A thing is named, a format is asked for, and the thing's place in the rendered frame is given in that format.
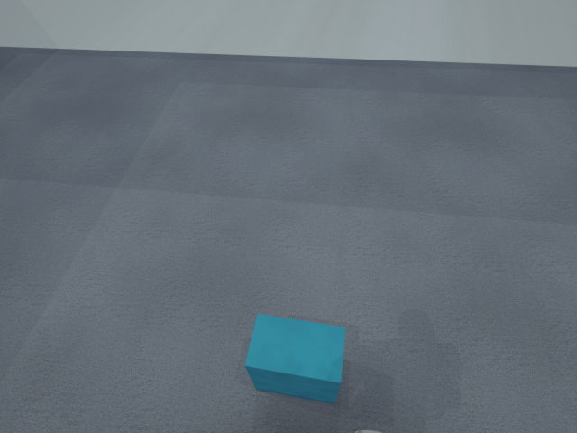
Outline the carton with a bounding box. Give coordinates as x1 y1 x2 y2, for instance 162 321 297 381
245 314 345 404

